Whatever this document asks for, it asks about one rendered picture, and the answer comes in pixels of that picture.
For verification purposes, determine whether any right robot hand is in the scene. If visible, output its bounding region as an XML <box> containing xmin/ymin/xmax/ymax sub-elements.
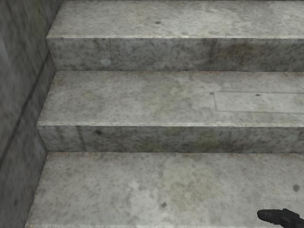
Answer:
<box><xmin>257</xmin><ymin>208</ymin><xmax>304</xmax><ymax>228</ymax></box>

